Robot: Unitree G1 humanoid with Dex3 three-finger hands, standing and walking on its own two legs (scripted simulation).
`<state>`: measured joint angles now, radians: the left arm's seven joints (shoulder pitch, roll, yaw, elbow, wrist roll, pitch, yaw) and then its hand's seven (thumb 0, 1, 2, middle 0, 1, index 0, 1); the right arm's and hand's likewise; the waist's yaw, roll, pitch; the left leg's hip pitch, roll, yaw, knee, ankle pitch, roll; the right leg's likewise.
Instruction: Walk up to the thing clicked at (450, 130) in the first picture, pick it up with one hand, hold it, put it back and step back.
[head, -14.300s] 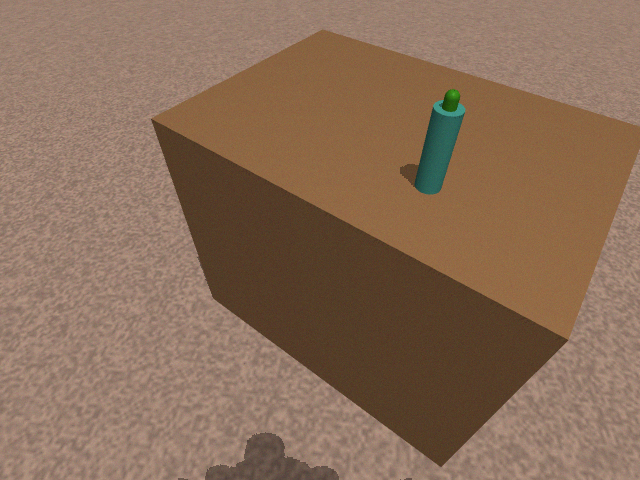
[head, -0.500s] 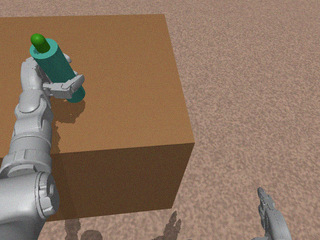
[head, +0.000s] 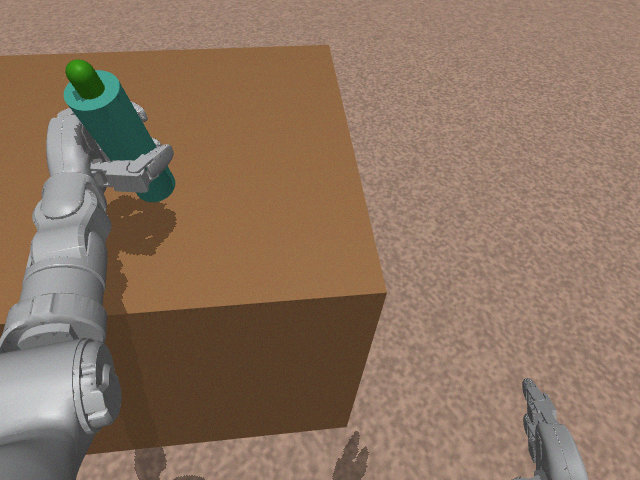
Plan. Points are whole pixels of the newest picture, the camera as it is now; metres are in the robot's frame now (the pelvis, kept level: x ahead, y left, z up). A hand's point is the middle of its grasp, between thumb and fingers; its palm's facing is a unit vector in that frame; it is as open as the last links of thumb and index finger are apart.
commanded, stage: lift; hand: left
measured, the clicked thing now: (123, 136) +0.48 +0.19 +0.19
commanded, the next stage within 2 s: hold in 1.28 s
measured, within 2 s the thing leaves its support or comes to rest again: neither
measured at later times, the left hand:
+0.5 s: hand (91, 129) +0.42 +0.18 +0.24, palm faces +0.15 -0.99 -0.03, open 7.9 cm
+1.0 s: hand (64, 137) +0.35 +0.17 +0.28, palm faces +0.12 -0.99 -0.02, open 7.8 cm
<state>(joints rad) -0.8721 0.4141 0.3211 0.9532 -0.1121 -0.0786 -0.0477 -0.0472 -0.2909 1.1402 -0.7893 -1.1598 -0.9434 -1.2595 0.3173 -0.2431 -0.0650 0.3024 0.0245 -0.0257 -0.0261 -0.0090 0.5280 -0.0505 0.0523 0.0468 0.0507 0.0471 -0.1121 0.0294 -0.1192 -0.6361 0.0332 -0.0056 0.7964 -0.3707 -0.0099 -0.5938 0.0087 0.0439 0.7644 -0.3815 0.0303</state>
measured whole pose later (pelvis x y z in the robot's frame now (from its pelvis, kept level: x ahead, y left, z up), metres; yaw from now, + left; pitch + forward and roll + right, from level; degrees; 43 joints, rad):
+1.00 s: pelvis -0.02 -0.01 +0.02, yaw +2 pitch +0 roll +0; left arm -0.58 0.31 0.28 0.12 -0.22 0.57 -0.05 -0.05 -0.28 1.15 -0.78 -1.17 -0.93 -1.27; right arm 0.31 -0.24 -0.07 0.52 0.06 -0.17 -0.05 -0.01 0.55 -0.04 0.05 0.05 0.05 0.05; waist 0.00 0.07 -0.10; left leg -0.33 0.00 -0.03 0.61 -0.28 -0.02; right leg -0.30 -0.02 0.02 0.63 -0.33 0.02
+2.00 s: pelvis -0.01 -0.01 +0.02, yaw +2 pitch -1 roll +0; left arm -0.57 0.32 0.31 -0.12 -0.27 0.81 -0.06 -0.04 -0.29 1.15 -0.79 -1.16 -0.95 -1.26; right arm 0.29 -0.25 -0.08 0.59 0.08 -0.22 -0.02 -0.01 0.54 -0.05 0.05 0.05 0.05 0.05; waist 0.03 0.09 -0.11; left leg -0.30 0.00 -0.03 0.61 -0.29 -0.01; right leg -0.26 -0.03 0.02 0.62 -0.33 0.03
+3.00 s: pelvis -0.02 +0.00 +0.02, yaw +2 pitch -1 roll +0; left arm -0.62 0.33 0.31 -0.07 -0.27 0.84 -0.05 -0.04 -0.29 1.16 -0.78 -1.17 -0.94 -1.26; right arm 0.28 -0.24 -0.06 0.61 0.08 -0.26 -0.03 -0.01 0.54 -0.05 0.05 0.05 0.05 0.05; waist 0.03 0.08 -0.11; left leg -0.32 0.00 -0.02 0.62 -0.28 -0.01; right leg -0.28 -0.03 0.02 0.63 -0.32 0.03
